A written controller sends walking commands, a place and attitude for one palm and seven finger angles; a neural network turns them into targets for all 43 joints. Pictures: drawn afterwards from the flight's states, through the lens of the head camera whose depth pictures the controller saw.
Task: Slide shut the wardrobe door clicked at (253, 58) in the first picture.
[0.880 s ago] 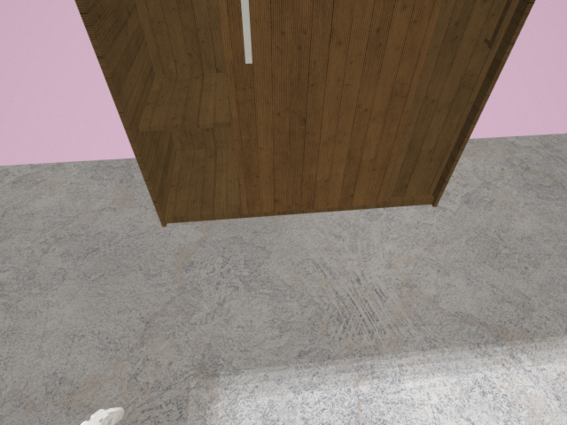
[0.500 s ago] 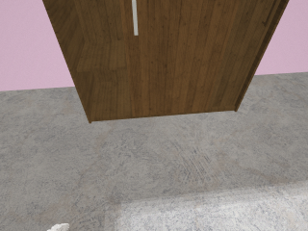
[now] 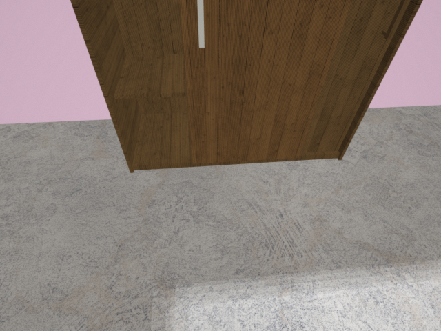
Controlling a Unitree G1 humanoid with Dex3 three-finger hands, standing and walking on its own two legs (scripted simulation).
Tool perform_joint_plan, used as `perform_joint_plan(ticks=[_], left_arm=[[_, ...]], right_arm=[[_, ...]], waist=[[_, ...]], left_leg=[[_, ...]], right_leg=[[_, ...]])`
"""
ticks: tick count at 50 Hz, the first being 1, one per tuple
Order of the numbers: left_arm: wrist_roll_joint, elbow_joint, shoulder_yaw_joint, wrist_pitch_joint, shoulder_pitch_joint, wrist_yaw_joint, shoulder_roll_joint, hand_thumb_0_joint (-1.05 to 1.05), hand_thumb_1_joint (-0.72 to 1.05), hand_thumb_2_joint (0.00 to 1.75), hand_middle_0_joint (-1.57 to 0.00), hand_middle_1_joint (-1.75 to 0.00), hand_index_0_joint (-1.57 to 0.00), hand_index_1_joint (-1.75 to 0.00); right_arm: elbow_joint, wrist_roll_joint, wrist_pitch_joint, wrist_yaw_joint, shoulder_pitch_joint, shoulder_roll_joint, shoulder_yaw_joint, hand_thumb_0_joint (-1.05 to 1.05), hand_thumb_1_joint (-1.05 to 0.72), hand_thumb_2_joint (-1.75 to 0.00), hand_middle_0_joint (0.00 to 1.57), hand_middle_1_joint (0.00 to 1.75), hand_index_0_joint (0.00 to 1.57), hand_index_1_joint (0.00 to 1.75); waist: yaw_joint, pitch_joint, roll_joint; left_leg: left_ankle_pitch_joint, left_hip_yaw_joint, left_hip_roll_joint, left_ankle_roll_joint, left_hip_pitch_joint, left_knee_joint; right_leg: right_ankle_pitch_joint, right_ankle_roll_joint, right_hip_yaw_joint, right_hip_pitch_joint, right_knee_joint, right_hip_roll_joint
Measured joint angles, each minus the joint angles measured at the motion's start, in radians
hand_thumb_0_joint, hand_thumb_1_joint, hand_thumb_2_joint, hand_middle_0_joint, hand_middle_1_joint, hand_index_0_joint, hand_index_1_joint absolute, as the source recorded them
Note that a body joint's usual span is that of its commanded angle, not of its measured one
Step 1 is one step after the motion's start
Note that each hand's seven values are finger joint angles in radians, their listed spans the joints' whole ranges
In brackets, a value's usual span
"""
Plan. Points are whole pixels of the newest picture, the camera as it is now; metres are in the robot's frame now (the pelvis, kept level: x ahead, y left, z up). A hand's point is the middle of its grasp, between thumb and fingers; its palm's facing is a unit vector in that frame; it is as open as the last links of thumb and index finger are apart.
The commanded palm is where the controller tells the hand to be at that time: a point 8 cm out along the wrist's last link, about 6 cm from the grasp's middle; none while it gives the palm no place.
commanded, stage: look at it before walking up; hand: right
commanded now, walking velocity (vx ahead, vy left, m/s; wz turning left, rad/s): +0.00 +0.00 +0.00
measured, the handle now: (200, 21) +1.14 +0.15 +0.10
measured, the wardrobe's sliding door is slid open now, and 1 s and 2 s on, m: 0.37 0.37 0.37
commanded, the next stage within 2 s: walk to a spot facing it in 0.56 s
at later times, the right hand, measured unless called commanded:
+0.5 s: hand out of the picture +0.08 -0.24 -0.15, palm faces -0.04 +0.94 -0.33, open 7.4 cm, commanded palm none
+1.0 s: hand out of the picture +0.09 -0.17 -0.17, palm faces -0.15 +0.96 -0.24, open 7.4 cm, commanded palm none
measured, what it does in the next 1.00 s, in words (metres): shifts its weight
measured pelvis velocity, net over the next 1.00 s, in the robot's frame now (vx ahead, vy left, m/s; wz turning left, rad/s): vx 0.05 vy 0.04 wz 0.18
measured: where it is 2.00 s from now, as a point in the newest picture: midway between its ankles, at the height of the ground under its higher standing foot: (199, 301)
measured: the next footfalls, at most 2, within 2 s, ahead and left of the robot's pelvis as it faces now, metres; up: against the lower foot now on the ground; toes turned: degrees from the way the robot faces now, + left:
right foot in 1.54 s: +0.43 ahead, +0.01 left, +0.00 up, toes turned +12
left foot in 2.00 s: +0.42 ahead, +0.23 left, +0.00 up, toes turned +29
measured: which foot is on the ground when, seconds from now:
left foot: down 0.00-1.00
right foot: down 0.00-1.00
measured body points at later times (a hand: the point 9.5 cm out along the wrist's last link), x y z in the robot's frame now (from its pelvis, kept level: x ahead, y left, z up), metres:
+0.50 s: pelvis +0.01 +0.01 +0.00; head +0.01 +0.00 +0.45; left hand +0.09 +0.30 -0.13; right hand +0.09 -0.29 -0.13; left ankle +0.00 +0.13 -0.74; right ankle +0.00 -0.12 -0.74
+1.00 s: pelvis +0.05 +0.04 -0.01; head +0.05 +0.06 +0.44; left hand +0.02 +0.29 -0.17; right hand +0.10 -0.22 -0.15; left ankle +0.05 +0.13 -0.74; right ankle +0.00 -0.12 -0.74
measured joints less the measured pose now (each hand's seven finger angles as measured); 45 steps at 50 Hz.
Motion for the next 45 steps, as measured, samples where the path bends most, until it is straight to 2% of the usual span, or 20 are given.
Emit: perform_joint_plan(ticks=[36,39,42,45], left_arm=[[0.001,0.009,-0.004,0.0,-0.016,0.007,-0.005,0.01,0.9,0.89,-0.21,-0.3,-0.2,-0.3],[0.008,0.0,-0.002,0.009,0.003,0.007,-0.023,0.01,0.91,0.89,-0.21,-0.3,-0.2,-0.3],[0.013,-0.02,0.005,0.014,0.04,0.003,-0.049,0.01,0.91,0.89,-0.21,-0.3,-0.2,-0.3],[0.012,-0.038,0.016,0.001,0.079,0.001,-0.076,0.01,0.9,0.89,-0.21,-0.3,-0.2,-0.3]], right_arm=[[0.012,0.0,-0.001,-0.005,0.008,0.004,-0.004,0.01,-0.91,-0.9,0.2,0.3,0.2,0.3],[0.006,-0.004,0.016,-0.003,0.041,0.02,-0.009,0.01,-0.91,-0.9,0.2,0.3,0.2,0.3],[-0.007,-0.009,0.033,0.013,0.096,0.042,-0.017,0.01,-0.91,-0.9,0.2,0.3,0.2,0.3],[-0.017,-0.012,0.044,0.028,0.146,0.068,-0.03,0.01,-0.91,-0.9,0.2,0.3,0.2,0.3]], waist=[[-0.009,0.0,0.004],[-0.017,-0.017,0.004],[-0.022,-0.036,0.004],[-0.025,-0.03,0.006]], left_leg=[[0.011,-0.005,-0.011,0.007,0.027,-0.036],[-0.018,-0.024,-0.019,0.009,0.006,0.009],[-0.123,-0.044,-0.027,0.022,-0.036,0.105],[-0.209,-0.005,-0.016,0.023,-0.122,0.3]], right_leg=[[0.006,0.009,-0.005,0.03,-0.034,-0.012],[-0.025,0.01,-0.026,0.021,0.003,-0.019],[-0.069,0.007,-0.056,0.016,0.042,-0.029],[-0.095,0.011,-0.103,0.037,0.047,-0.043]])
